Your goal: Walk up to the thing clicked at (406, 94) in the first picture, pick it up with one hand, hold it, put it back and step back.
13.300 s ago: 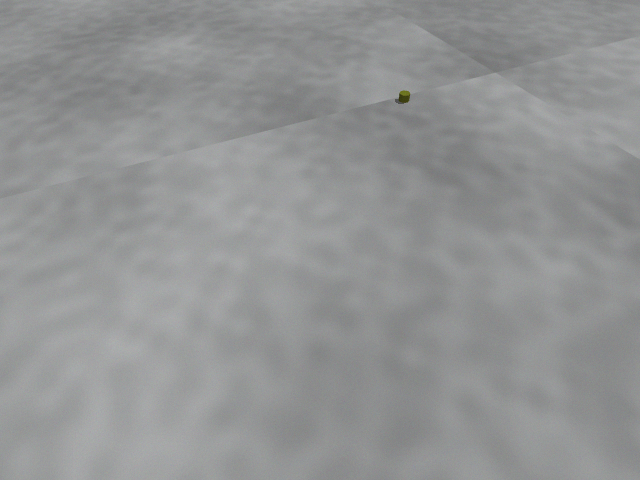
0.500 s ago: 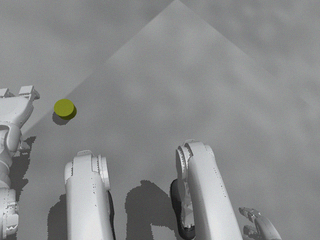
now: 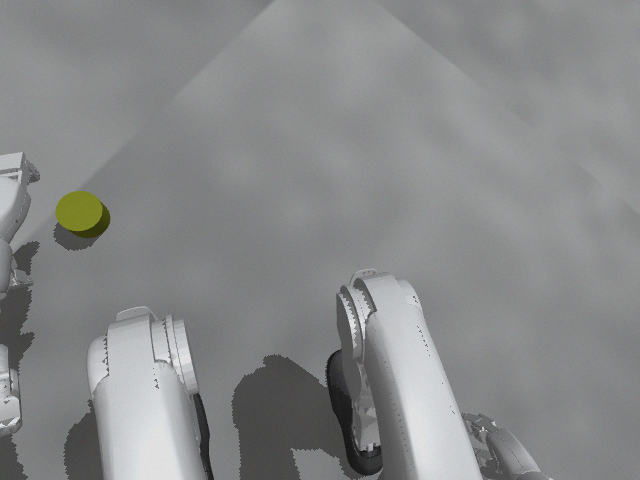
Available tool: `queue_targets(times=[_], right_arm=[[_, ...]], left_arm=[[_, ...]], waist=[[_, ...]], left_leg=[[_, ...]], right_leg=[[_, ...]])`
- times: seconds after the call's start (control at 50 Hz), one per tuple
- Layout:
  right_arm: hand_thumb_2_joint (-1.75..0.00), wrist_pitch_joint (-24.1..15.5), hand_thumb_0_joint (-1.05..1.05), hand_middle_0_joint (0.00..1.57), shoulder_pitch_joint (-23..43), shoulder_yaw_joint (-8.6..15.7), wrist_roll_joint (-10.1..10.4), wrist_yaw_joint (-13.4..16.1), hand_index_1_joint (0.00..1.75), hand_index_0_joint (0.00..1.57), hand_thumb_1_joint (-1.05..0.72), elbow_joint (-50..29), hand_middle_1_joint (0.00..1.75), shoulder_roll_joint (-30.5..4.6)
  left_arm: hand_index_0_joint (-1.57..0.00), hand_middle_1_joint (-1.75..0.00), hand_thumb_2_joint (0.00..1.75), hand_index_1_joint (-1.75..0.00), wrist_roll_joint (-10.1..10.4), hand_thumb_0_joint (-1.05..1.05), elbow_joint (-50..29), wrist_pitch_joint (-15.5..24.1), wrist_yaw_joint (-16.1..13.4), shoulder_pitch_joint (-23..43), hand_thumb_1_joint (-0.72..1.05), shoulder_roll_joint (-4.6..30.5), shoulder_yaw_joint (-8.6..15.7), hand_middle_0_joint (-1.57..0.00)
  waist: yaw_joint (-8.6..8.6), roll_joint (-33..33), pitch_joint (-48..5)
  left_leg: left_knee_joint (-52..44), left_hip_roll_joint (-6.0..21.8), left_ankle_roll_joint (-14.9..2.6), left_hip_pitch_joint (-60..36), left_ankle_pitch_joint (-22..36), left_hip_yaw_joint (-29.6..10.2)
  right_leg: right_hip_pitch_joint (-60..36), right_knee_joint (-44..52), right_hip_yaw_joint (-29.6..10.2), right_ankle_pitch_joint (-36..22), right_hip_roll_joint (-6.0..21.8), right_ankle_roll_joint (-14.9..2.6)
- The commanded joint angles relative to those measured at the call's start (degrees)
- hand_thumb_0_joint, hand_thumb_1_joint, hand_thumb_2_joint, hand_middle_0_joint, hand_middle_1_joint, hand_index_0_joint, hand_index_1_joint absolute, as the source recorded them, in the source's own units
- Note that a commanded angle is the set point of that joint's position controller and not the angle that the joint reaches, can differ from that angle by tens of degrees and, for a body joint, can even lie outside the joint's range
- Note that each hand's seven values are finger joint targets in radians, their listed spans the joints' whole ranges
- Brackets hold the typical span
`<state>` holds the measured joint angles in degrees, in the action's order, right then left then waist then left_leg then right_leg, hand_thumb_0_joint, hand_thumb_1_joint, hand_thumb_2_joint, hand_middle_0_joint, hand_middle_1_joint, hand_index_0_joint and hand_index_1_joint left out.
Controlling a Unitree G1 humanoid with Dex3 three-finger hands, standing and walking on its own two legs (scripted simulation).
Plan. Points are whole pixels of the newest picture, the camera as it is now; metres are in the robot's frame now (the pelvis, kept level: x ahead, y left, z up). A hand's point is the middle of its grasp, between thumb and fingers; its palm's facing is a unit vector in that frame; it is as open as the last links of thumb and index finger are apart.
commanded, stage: rise first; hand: left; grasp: from above
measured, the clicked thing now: (84, 215) +0.50 +0.29 -0.31
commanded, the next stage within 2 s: approach in 1.90 s
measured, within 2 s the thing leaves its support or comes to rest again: neither
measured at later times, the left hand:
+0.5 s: hand (16, 234) +0.44 +0.33 -0.19, palm faces -0.44 -0.10 -0.89, open 14.1 cm
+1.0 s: hand (20, 227) +0.45 +0.33 -0.20, palm faces -0.45 -0.11 -0.89, open 14.1 cm
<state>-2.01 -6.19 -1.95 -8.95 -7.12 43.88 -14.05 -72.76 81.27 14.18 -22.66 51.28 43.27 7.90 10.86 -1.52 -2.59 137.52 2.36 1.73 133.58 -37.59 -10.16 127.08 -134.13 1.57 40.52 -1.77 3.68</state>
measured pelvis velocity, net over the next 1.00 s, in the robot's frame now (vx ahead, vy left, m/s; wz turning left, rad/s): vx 0.00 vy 0.00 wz -0.04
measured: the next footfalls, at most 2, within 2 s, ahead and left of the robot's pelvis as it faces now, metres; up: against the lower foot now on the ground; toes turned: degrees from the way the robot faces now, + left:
none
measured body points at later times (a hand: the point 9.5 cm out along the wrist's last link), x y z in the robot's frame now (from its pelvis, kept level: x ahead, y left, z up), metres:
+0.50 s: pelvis +0.00 +0.00 -0.01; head +0.24 +0.08 +0.36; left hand +0.46 +0.33 -0.14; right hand +0.08 -0.27 -0.12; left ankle +0.08 +0.14 -0.30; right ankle +0.10 -0.14 -0.30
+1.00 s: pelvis +0.00 +0.00 -0.02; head +0.25 +0.09 +0.35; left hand +0.47 +0.33 -0.15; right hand +0.06 -0.27 -0.11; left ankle +0.08 +0.14 -0.30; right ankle +0.10 -0.14 -0.30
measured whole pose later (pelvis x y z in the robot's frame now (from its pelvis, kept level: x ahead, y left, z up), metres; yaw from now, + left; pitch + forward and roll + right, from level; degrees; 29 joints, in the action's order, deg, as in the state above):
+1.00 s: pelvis +0.00 +0.00 -0.02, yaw -2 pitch +31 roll -10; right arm -2.1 -6.1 -6.5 -11.9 -8.0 43.0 -15.5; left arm -73.9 86.6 15.6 -24.3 54.5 49.8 9.2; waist 14.2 -3.0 0.7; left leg 142.0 1.9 2.0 136.0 -38.4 -12.8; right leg 128.4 -136.8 3.3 40.8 -2.5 4.1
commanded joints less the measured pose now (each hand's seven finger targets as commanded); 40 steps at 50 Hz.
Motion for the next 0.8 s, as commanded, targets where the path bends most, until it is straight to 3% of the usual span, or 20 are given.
queue_targets(times=[0.0, 0.1, 0.22, 0.32, 0.36, 0.38, 0.4, 0.46, 0.5, 0.58, 0.64, 0.7, 0.78], right_arm=[[-0.9, -0.3, 0.0, 0.2, -10.6, 4.1, 0.0, 0.5, 0.3, 0.2, -0.9, -0.9, 0.3, -14.1], [-0.9, -0.3, 0.0, 0.2, -10.8, 3.5, -0.5, 0.3, 0.3, 0.2, -0.9, -0.8, 0.3, -14.8], [-0.9, 0.3, 0.0, 0.2, -10.9, 3.0, -1.0, 0.1, 0.3, 0.2, -0.9, -0.6, 0.3, -15.0], [-0.9, 0.3, 0.0, 0.2, -10.6, 2.9, -1.3, 0.1, 0.3, 0.2, -0.9, -0.7, 0.3, -15.5], [-0.9, 0.3, 0.0, 0.2, -10.8, 2.8, -1.4, 0.1, 0.3, 0.2, -0.9, -0.6, 0.3, -15.7], [-0.9, 0.3, 0.0, 0.2, -10.8, 2.6, -1.5, 0.1, 0.3, 0.2, -0.9, -0.7, 0.3, -15.8], [-0.9, 0.2, 0.0, 0.2, -10.7, 2.8, -1.5, 0.1, 0.3, 0.2, -0.9, -0.6, 0.3, -15.8], [-0.9, 0.0, 0.0, 0.2, -10.6, 2.5, -1.6, -0.1, 0.3, 0.2, -0.9, -0.7, 0.3, -15.9], [-0.9, 0.0, 0.0, 0.2, -10.4, 2.3, -1.6, -0.1, 0.3, 0.2, -0.9, -0.8, 0.3, -16.1], [-0.9, -0.4, 0.0, 0.2, -10.5, 1.9, -1.9, -0.2, 0.3, 0.2, -0.9, -0.9, 0.3, -16.1], [-0.9, -0.4, 0.0, 0.2, -10.8, 1.7, -1.9, -0.2, 0.3, 0.2, -0.9, -0.9, 0.3, -16.4], [-0.9, -0.5, 0.0, 0.2, -10.6, 1.4, -2.0, -0.3, 0.3, 0.2, -0.9, -1.0, 0.3, -16.5], [-0.9, -0.3, 0.0, 0.2, -10.3, 0.8, -2.3, -0.1, 0.3, 0.2, -0.9, -1.2, 0.3, -16.5]], left_arm=[[-0.07, -1.02, 1.0, -1.01, 1.0, 0.0, -7.3, 0.0, -1.8, 15.6, -0.54, 16.9, 2.2, -0.06], [-0.07, -1.02, 1.0, -1.01, 1.2, 0.0, -6.7, 0.8, -1.9, 15.2, -0.54, 17.6, 2.5, -0.06], [-0.07, -1.02, 1.01, -1.01, 0.5, 0.0, -7.5, 1.5, -2.5, 14.5, -0.55, 18.2, 3.0, -0.06], [-0.07, -1.03, 0.99, -1.02, 0.7, 0.0, -6.1, 1.5, -3.1, 16.2, -0.53, 17.5, 1.8, -0.06], [-0.07, -1.01, 0.99, -1.0, 0.1, 0.0, -6.2, 1.5, -3.5, 16.7, -0.53, 18.5, 2.5, -0.07], [-0.04, -0.98, 1.07, -1.01, 0.0, 0.0, -6.0, 1.4, -3.5, 16.4, -0.61, 18.4, 2.3, -0.07], [-0.06, -1.0, 1.01, -1.01, 0.4, 0.0, -7.9, 1.5, -3.8, 17.6, -0.55, 18.8, 2.9, -0.07], [-0.06, -1.0, 1.02, -1.01, 0.0, 0.0, -5.5, 1.2, -3.8, 17.0, -0.56, 17.4, 1.4, -0.07], [-0.07, -1.0, 1.01, -1.01, 0.0, 0.0, -5.9, 1.2, -4.2, 18.0, -0.55, 18.9, 2.2, -0.07], [-0.07, -1.02, 1.01, -1.02, 0.1, 0.0, -3.7, 0.8, -4.0, 17.4, -0.56, 18.8, 1.7, -0.07], [-0.07, -1.01, 1.01, -1.01, 0.1, 0.0, -3.7, 0.9, -4.0, 17.5, -0.55, 19.9, 2.6, -0.07], [-0.06, -1.01, 1.03, -1.02, -0.1, 0.0, -2.7, 0.9, -3.9, 18.3, -0.56, 20.1, 2.0, -0.07], [-0.06, -1.01, 1.02, -1.02, 0.1, 0.0, -3.0, 1.3, -4.0, 18.6, -0.56, 21.7, 2.9, -0.07]], waist=[[-0.65, 14.9, -38.1], [0.11, 14.5, -36.3], [-0.24, 16.9, -38.6], [1.21, 17.2, -36.1], [1.2, 17.3, -36.5], [1.31, 17.6, -35.9], [0.7, 18.8, -37.5], [1.86, 18.6, -35.9], [1.59, 19.4, -36.2], [2.43, 17.8, -34.4], [1.93, 18.4, -36.2], [3.0, 18.1, -35.0], [2.32, 18.4, -35.3]], left_leg=[[-12.4, -1.2, -3.06, -30.6, 7.7, 7.9], [-11.3, -1.1, -3.13, -28.8, 7.3, 7.7], [-11.3, -1.2, -2.66, -30.7, 9.4, 7.3], [-10.6, -1.0, -2.75, -29.5, 8.3, 7.0], [-10.3, -1.0, -2.7, -29.7, 8.2, 7.0], [-10.4, -1.0, -2.72, -29.4, 8.2, 7.0], [-10.8, -1.1, -2.49, -31.0, 8.8, 7.0], [-10.6, -0.9, -2.43, -31.2, 8.7, 6.6], [-10.6, -1.0, -2.44, -30.8, 8.5, 6.6], [-9.9, -1.1, -2.78, -28.7, 7.8, 6.7], [-9.7, -1.0, -2.62, -29.9, 8.7, 6.5], [-9.3, -1.0, -2.69, -29.3, 8.3, 6.3], [-9.3, -1.1, -2.79, -28.1, 7.8, 6.4]], right_leg=[[-16.2, 13.9, 7.3, -11.6, -1.0, -5.24], [-15.9, 13.5, 7.5, -11.6, -1.2, -5.01], [-16.5, 12.0, 8.1, -13.3, -1.5, -5.23], [-14.4, 12.1, 8.3, -13.0, -1.5, -5.09], [-14.5, 11.9, 8.4, -12.7, -1.5, -5.08], [-14.7, 11.9, 8.4, -12.7, -1.4, -5.07], [-14.5, 11.5, 8.4, -12.9, -1.3, -5.2], [-13.4, 11.2, 8.9, -13.1, -1.4, -5.24], [-13.6, 11.1, 8.8, -12.9, -1.4, -5.26], [-14.0, 11.7, 8.6, -12.7, -1.4, -5.03], [-14.6, 10.9, 8.8, -13.3, -1.4, -5.05], [-14.1, 10.9, 9.0, -13.1, -1.5, -5.01], [-15.0, 11.1, 8.9, -12.9, -1.7, -4.92]])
